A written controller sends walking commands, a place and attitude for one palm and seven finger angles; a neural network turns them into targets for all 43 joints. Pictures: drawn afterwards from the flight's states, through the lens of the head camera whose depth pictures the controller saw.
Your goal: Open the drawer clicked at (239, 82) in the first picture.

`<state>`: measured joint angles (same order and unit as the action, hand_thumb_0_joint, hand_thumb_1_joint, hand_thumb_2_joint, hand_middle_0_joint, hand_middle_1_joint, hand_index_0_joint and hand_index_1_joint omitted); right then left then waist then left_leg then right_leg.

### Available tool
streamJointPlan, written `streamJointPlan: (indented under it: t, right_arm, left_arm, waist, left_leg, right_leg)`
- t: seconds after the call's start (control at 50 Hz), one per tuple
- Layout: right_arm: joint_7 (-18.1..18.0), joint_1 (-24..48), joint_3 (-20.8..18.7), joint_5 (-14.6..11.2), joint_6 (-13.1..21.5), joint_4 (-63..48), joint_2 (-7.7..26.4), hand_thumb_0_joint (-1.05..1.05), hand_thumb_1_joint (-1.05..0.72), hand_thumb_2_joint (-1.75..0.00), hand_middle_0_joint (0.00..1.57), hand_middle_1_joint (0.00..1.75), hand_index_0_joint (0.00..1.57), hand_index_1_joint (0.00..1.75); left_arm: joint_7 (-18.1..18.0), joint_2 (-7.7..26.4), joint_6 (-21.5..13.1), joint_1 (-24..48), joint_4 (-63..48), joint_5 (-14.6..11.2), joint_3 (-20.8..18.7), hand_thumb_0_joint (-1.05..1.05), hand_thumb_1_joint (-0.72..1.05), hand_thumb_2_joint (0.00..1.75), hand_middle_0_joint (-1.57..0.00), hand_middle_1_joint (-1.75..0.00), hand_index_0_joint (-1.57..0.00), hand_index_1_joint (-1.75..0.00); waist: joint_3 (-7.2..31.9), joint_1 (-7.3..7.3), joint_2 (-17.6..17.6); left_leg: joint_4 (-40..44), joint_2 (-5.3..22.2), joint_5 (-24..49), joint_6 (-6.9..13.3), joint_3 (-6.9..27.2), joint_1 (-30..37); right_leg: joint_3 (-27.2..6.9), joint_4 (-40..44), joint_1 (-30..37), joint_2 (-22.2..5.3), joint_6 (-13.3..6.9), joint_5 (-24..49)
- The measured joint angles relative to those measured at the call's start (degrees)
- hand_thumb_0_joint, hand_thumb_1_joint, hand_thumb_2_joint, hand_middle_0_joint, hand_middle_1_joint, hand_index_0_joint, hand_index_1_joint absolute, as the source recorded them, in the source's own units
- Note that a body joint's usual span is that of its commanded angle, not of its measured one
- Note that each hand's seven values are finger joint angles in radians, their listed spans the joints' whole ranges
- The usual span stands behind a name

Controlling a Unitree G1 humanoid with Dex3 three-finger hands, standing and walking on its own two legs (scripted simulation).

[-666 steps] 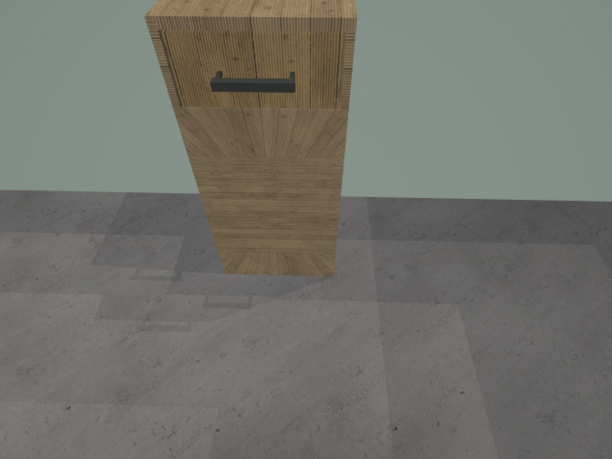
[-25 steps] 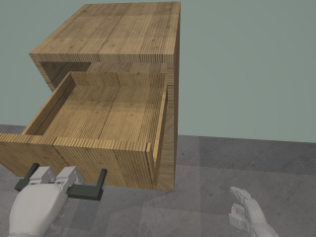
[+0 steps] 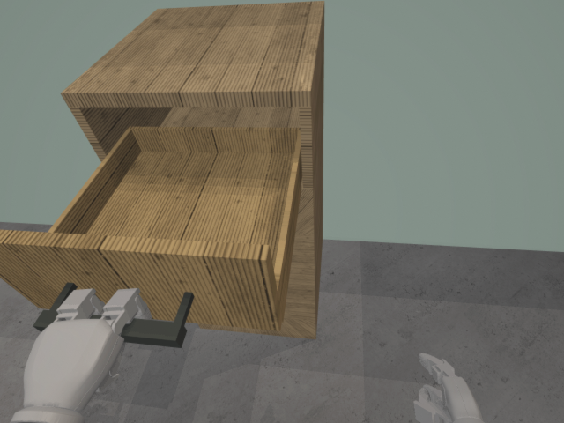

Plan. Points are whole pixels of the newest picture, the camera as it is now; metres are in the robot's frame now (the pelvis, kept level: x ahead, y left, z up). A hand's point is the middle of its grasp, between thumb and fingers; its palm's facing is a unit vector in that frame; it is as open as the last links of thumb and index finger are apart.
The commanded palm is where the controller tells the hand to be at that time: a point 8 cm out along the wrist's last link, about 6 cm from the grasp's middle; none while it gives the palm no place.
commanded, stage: open the thumb to release the handle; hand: left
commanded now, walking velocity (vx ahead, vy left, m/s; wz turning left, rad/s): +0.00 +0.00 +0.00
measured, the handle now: (118, 311) +0.22 +0.24 +0.09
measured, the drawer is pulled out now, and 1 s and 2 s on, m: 0.30 0.30 0.30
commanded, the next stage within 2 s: lift the hand off the handle in 0.52 s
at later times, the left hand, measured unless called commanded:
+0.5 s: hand (93, 361) +0.17 +0.25 +0.07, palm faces +0.04 -0.12 -0.99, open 11.8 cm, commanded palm +0.13 +0.25 +0.13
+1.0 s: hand (100, 355) +0.17 +0.25 +0.07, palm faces +0.08 -0.12 -0.99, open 13.8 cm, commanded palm +0.15 +0.24 +0.14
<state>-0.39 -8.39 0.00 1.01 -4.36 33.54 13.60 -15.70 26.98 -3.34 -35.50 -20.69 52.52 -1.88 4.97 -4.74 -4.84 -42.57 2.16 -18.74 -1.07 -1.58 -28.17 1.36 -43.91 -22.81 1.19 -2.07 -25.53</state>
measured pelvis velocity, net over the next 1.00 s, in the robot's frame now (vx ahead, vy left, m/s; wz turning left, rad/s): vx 0.00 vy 0.02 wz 0.01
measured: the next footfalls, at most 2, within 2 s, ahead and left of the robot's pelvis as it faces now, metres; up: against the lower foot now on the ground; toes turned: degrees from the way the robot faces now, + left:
none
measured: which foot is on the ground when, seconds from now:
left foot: down 0.00-1.00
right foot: down 0.00-1.00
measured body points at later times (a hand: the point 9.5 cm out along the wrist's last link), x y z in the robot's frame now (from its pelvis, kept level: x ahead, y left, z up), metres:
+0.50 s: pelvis +0.00 +0.01 +0.00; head +0.01 -0.02 +0.45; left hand +0.16 +0.26 +0.13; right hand +0.22 -0.20 -0.08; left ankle +0.03 +0.13 -0.71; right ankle -0.03 -0.09 -0.71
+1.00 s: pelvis +0.00 +0.02 +0.00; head +0.00 -0.01 +0.45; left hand +0.16 +0.25 +0.13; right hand +0.21 -0.18 -0.10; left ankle +0.03 +0.13 -0.71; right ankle -0.03 -0.09 -0.71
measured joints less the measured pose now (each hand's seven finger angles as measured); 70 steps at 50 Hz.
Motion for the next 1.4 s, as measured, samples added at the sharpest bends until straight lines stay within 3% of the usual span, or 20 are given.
streamJointPlan:
  t: [0.22, 0.52, 0.64, 0.82, 0.98, 1.14, 1.4]
  right_arm:
    - [-0.66, 1.79, 0.56, 0.00, 0.47, 0.48, -0.09, 0.01, -0.91, -0.90, 0.20, 0.30, 0.20, 0.30]
    - [0.39, 1.62, 0.13, 0.29, -0.40, -1.30, 0.93, 0.01, -0.91, -0.90, 0.20, 0.29, 0.20, 0.30]
    - [1.13, 1.12, 0.34, 0.24, -0.87, -1.52, 0.25, 0.01, -0.91, -0.90, 0.20, 0.29, 0.20, 0.30]
    - [1.57, 0.04, 0.86, 0.20, -1.05, -1.17, -0.66, 0.01, -0.91, -0.90, 0.20, 0.29, 0.20, 0.30]
    - [0.81, 0.08, 1.65, -0.05, -0.99, -0.71, -1.07, 0.01, -0.91, -0.90, 0.20, 0.30, 0.20, 0.30]
    - [-0.11, 0.83, 1.83, -0.24, -0.43, -1.29, -0.19, 0.01, -0.91, -0.90, 0.20, 0.30, 0.20, 0.30]
    - [-0.61, 1.75, 1.83, -1.36, -0.86, -1.26, 1.57, 0.01, -0.91, -0.90, 0.20, 0.29, 0.20, 0.30]
  left_arm:
    - [2.48, -0.34, 0.86, 4.08, 3.02, -0.98, -1.62, -0.01, 0.57, 0.77, -0.36, -1.33, -0.41, -1.32]
    - [2.72, -0.64, 0.67, 1.09, -1.19, -0.18, -1.09, 0.00, -0.23, 0.42, -0.30, -1.23, -0.34, -1.23]
    - [1.53, -0.98, 1.48, 0.17, -2.40, 0.42, -0.35, 0.00, -0.41, 0.34, -0.29, -1.21, -0.33, -1.21]
    - [0.83, -3.50, 4.35, 2.88, -1.90, 2.23, 2.07, 0.00, -0.48, 0.31, -0.28, -1.20, -0.32, -1.20]
    - [2.92, -3.01, 5.72, 5.83, -0.12, 2.10, 3.02, 0.00, -0.49, 0.30, -0.29, -1.20, -0.32, -1.21]
    - [5.80, -0.64, 5.17, 6.04, -2.48, 0.41, 3.11, 0.00, -0.49, 0.30, -0.31, -1.20, -0.33, -1.21]
    - [9.82, 2.51, 7.05, 4.12, -8.62, -4.03, -1.39, 0.00, -0.49, 0.30, -0.32, -1.20, -0.33, -1.20]
  waist:
    - [-0.67, -0.80, 0.36]
    - [-0.59, -0.98, 0.98]
    - [-0.41, -0.74, 0.85]
    - [0.08, -1.08, 0.47]
    - [-0.18, -1.14, 0.42]
    - [-0.78, -0.94, -0.12]
    - [-1.87, -1.60, -0.97]
  left_leg:
    - [1.72, -0.09, 0.94, -0.03, 0.73, 1.80]
    - [1.24, -0.33, 0.58, 0.82, 0.09, 0.80]
    - [0.01, -0.44, 0.00, 1.15, -0.13, -0.30]
    - [-1.58, -0.88, -0.48, 1.45, 0.03, -1.70]
    - [-0.87, -0.92, -0.07, 1.23, 0.47, -0.26]
    - [1.24, -0.53, 0.83, 0.90, 0.71, 2.40]
    - [7.27, -0.51, 3.42, 0.65, 0.70, 8.13]
  right_leg:
    - [0.70, 2.36, 2.33, 0.04, -0.02, 1.08]
    - [0.07, 2.86, 1.60, -0.26, 0.90, 1.47]
    - [-0.15, 1.86, 0.58, -0.42, 1.22, 1.08]
    - [0.04, 0.02, -0.75, -0.87, 1.41, 0.29]
    - [0.47, 0.63, 0.78, -0.84, 1.18, 0.50]
    - [0.65, 3.17, 3.58, -0.36, 0.90, 1.66]
    - [0.65, 9.29, 9.26, -0.19, 0.82, 4.36]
